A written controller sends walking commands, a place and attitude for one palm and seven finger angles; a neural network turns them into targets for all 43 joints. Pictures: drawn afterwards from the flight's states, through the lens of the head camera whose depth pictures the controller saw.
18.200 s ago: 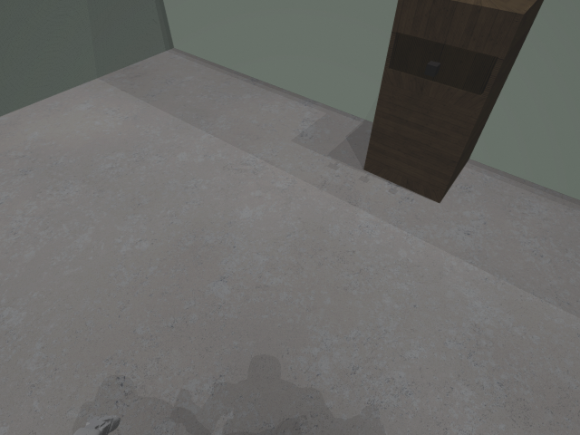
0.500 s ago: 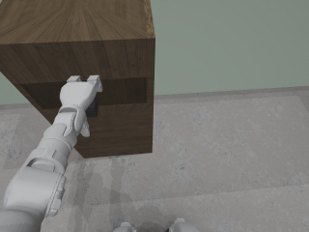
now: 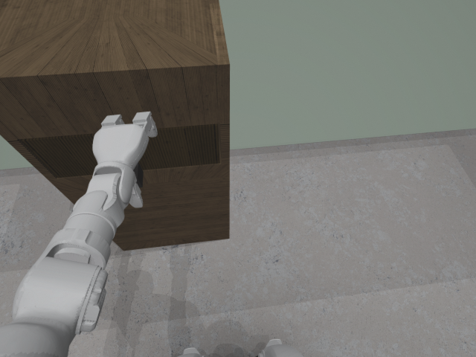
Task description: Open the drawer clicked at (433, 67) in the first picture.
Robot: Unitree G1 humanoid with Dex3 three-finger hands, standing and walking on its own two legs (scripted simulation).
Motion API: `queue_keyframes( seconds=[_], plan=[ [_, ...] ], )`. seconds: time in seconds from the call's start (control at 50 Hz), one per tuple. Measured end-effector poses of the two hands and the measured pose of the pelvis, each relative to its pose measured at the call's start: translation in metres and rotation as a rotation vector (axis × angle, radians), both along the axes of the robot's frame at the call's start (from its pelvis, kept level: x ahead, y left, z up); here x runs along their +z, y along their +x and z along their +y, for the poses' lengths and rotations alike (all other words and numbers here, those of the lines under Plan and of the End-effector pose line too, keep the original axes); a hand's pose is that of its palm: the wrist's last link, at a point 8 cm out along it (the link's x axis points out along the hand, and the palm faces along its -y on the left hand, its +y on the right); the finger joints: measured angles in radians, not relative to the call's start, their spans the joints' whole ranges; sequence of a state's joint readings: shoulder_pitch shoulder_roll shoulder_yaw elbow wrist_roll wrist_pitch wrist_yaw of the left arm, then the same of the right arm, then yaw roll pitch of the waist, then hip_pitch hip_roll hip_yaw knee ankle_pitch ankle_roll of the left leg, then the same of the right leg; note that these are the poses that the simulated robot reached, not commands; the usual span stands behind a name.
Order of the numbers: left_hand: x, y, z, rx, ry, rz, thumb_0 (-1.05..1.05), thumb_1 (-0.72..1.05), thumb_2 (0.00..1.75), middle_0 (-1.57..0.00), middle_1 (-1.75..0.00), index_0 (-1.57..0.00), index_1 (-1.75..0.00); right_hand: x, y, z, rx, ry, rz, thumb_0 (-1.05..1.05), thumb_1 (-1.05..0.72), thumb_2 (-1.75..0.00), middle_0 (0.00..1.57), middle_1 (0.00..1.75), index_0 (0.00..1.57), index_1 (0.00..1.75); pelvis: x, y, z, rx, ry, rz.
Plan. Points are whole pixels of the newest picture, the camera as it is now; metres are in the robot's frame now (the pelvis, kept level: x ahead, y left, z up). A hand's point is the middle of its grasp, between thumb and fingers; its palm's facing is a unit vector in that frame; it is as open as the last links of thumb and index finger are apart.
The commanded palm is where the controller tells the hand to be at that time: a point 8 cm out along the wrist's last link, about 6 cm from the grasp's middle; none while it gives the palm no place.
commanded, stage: move the hooked fingers above the handle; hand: left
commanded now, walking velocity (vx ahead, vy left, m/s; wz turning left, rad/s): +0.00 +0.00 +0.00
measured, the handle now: (131, 167) +0.51 +0.20 -0.08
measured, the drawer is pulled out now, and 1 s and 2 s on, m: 0.00 0.00 0.00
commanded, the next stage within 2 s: lower the fingers behind the handle in 1.56 s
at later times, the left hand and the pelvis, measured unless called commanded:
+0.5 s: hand (133, 161) +0.48 +0.17 +0.00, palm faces +0.01 -0.11 -0.99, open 13.8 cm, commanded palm +0.45 +0.21 +0.04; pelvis -0.01 +0.01 -0.01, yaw +1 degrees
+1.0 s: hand (137, 168) +0.46 +0.16 -0.01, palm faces -0.04 -0.14 -0.99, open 13.8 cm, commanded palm +0.45 +0.20 +0.04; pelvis -0.01 +0.01 -0.01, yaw +1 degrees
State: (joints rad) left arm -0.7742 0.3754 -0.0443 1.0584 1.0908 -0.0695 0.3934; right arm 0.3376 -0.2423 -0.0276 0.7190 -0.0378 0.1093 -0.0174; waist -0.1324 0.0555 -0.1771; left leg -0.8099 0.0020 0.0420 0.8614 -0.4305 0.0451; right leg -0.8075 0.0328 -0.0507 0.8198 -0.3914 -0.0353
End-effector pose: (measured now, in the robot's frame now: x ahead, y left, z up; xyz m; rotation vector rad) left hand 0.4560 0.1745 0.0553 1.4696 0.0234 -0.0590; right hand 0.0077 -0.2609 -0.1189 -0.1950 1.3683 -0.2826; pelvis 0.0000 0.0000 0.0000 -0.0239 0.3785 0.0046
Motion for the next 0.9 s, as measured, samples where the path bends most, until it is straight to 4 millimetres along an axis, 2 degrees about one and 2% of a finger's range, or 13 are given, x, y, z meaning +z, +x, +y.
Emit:
queue_keyframes(
  seconds=[0.08,0.2,0.26,0.32,0.4,0.48,0.56,0.6,0.72,0.78,0.84,0.9],
  plan=[
    [-0.008,-0.006,0.011,0.047,0.048,-0.048,0.01,-0.49,0.30,-0.35,-1.23,-0.32,-1.20,-0.006,0.003,-0.003,0.003,0.006,0.001,0.00,-0.91,-0.90,0.20,0.30,0.20,0.30,-0.004,-0.002,0.000,-0.017,0.005,0.013],
    [-0.019,-0.022,0.059,0.220,0.126,0.022,0.01,-0.49,0.30,-0.33,-1.22,-0.32,-1.20,-0.010,0.011,-0.001,0.011,0.020,0.003,0.00,-0.91,-0.90,0.20,0.30,0.20,0.30,-0.002,-0.006,0.000,-0.012,0.007,0.009],
    [-0.015,-0.027,0.071,0.227,0.116,0.068,0.00,-0.49,0.30,-0.33,-1.21,-0.32,-1.20,-0.006,0.015,0.000,0.023,0.010,-0.001,0.00,-0.91,-0.90,0.20,0.30,0.20,0.30,0.001,-0.005,0.000,0.011,0.002,-0.001],
    [-0.008,-0.026,0.059,0.138,0.085,0.083,0.00,-0.49,0.30,-0.32,-1.21,-0.32,-1.20,-0.001,0.018,-0.001,0.047,-0.009,-0.003,0.00,-0.91,-0.90,0.20,0.30,0.20,0.30,0.003,-0.004,0.001,0.034,-0.005,-0.012],
    [-0.004,-0.016,0.024,-0.008,0.029,0.048,0.00,-0.49,0.30,-0.32,-1.21,-0.32,-1.20,0.003,0.021,-0.004,0.057,-0.036,-0.018,0.00,-0.91,-0.90,0.20,0.30,0.20,0.30,0.000,-0.003,0.003,0.045,-0.011,-0.011],
    [-0.005,-0.001,0.004,-0.032,-0.006,-0.038,0.00,-0.49,0.30,-0.33,-1.22,-0.32,-1.20,0.000,0.017,-0.006,0.044,-0.046,-0.031,0.00,-0.91,-0.90,0.20,0.30,0.20,0.30,-0.007,-0.005,0.005,0.026,-0.012,0.016],
    [-0.009,-0.002,0.002,0.005,0.030,-0.112,0.01,-0.49,0.30,-0.39,-1.27,-0.33,-1.21,-0.010,0.008,-0.002,0.031,-0.020,-0.011,0.00,-0.91,-0.90,0.20,0.30,0.20,0.30,-0.011,-0.009,0.006,-0.002,-0.005,0.028],
    [-0.012,-0.004,0.007,0.055,0.086,-0.101,0.01,-0.49,0.30,-0.38,-1.27,-0.33,-1.22,-0.014,0.003,0.002,0.016,0.001,-0.001,0.00,-0.91,-0.90,0.20,0.30,0.20,0.30,-0.011,-0.012,0.007,-0.011,-0.001,0.025],
    [-0.013,-0.011,0.052,0.262,0.132,0.043,0.01,-0.49,0.30,-0.35,-1.23,-0.33,-1.22,-0.013,-0.007,0.015,-0.019,0.039,0.015,0.00,-0.91,-0.90,0.20,0.30,0.20,0.30,-0.002,-0.017,0.005,-0.016,0.006,0.003],
    [-0.008,-0.013,0.068,0.257,0.124,0.113,0.01,-0.49,0.30,-0.33,-1.22,-0.33,-1.22,-0.006,-0.012,0.015,-0.015,0.025,0.017,0.00,-0.91,-0.90,0.21,0.30,0.20,0.30,0.002,-0.016,0.004,-0.001,0.001,-0.004],
    [-0.005,-0.014,0.061,0.142,0.111,0.143,0.00,-0.49,0.30,-0.33,-1.21,-0.33,-1.21,-0.001,-0.017,0.011,0.004,-0.003,0.028,0.00,-0.91,-0.90,0.21,0.30,0.21,0.30,0.002,-0.014,0.004,0.020,-0.006,-0.007],
    [-0.006,-0.015,0.035,-0.007,0.055,0.120,0.00,-0.49,0.30,-0.32,-1.21,-0.32,-1.21,0.001,-0.020,0.004,0.020,-0.031,0.044,0.00,-0.91,-0.90,0.21,0.30,0.21,0.30,-0.001,-0.011,0.006,0.033,-0.013,-0.003]
  ],
)
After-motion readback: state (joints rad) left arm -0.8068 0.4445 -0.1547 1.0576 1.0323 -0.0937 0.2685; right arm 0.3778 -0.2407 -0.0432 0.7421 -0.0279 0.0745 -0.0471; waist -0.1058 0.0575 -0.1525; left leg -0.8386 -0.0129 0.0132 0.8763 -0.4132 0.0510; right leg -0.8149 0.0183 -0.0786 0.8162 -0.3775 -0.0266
